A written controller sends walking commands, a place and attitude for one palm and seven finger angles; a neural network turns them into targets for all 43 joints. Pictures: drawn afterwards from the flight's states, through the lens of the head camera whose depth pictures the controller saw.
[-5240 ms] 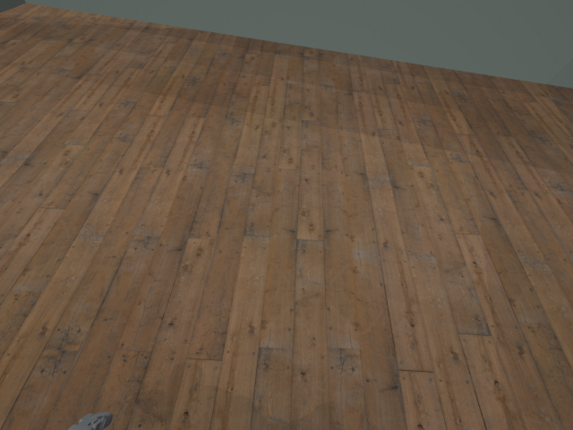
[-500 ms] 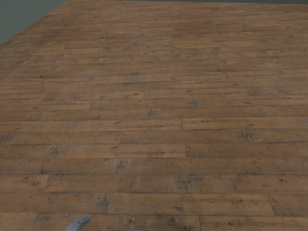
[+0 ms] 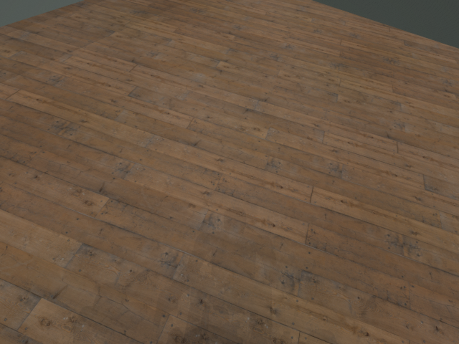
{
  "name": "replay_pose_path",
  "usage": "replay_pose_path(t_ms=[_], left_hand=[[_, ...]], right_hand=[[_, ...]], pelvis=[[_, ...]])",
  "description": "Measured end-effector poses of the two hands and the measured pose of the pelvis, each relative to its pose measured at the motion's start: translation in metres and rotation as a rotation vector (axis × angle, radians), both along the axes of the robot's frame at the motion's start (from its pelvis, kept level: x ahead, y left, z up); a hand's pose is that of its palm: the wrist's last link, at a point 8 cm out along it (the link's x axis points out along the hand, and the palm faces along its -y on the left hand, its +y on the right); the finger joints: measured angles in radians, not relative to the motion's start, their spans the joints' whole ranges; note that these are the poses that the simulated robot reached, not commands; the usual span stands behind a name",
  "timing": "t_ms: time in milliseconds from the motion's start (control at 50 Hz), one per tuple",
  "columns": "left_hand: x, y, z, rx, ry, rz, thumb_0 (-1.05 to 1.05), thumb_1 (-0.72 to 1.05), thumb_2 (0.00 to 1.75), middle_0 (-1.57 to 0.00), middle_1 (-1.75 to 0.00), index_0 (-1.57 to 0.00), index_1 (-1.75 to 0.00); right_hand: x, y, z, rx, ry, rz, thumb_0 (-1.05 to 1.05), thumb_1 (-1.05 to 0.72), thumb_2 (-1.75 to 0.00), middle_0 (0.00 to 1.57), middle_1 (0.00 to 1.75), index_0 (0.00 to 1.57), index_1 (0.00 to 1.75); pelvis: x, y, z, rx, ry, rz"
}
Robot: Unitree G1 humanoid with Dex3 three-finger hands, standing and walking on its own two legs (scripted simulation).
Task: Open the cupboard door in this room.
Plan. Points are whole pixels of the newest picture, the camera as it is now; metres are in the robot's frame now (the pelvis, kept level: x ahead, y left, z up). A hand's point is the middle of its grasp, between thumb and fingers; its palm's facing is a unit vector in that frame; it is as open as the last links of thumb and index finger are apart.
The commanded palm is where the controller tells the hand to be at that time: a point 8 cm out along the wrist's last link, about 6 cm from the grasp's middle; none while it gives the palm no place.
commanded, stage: turn or walk to find it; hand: left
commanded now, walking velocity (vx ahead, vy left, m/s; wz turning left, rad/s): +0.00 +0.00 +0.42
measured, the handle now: out of the picture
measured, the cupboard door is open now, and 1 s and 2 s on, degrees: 0 0 0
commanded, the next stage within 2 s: none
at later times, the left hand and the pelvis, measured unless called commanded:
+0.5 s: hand out of the picture +0.06 +0.23 -0.14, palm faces +0.19 -0.95 -0.23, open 7.4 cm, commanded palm none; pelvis -0.03 +0.01 +0.02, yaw +11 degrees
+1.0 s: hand out of the picture -0.10 +0.16 -0.15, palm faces +0.46 -0.85 -0.25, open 7.4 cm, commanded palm none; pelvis -0.06 -0.03 +0.01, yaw +26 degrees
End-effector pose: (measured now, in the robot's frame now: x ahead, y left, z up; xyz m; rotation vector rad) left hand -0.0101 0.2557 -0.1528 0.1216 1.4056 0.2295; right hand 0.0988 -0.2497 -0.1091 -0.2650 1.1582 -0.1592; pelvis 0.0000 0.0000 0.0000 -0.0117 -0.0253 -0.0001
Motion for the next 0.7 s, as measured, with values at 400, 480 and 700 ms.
replay_pose_path(t_ms=[400,480,700], left_hand=[[0.041,0.035,0.035,0.039,-0.205,0.048,0.01,0.91,0.9,-0.2,-0.3,-0.2,-0.29],[0.048,0.023,0.042,0.048,-0.241,0.049,0.01,0.91,0.9,-0.2,-0.3,-0.2,-0.29],[0.015,-0.032,0.053,0.099,-0.283,0.12,0.01,0.91,0.9,-0.2,-0.3,-0.2,-0.3]], right_hand=[[-0.058,0.042,0.002,0.034,0.11,0.029,0.0,-0.91,-0.89,0.2,0.3,0.21,0.3],[-0.082,0.029,-0.005,0.04,0.177,0.025,0.0,-0.91,-0.89,0.2,0.3,0.21,0.29],[-0.087,-0.023,-0.03,0.073,0.236,0.088,0.0,-0.91,-0.89,0.2,0.3,0.21,0.29]], pelvis=[[-0.02,0.024,0.019,-0.02,0.015,0.149],[-0.026,0.014,0.018,-0.015,0.023,0.185],[-0.039,-0.033,0.011,0.019,0.023,0.283]])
